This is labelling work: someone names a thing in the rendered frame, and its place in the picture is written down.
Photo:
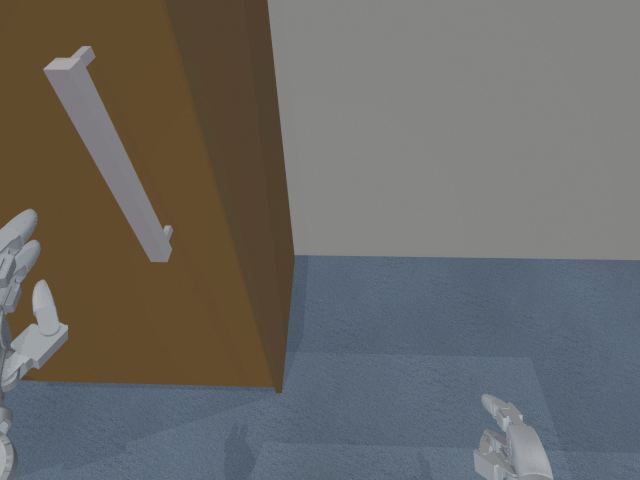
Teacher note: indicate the wardrobe door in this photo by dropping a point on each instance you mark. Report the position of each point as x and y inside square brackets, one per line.
[188, 321]

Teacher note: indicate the handle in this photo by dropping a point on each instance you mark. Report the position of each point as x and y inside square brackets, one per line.
[77, 93]

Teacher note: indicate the robot right hand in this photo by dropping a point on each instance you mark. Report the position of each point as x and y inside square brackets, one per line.
[520, 453]

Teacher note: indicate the robot left hand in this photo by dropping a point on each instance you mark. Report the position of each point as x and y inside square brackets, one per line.
[37, 343]

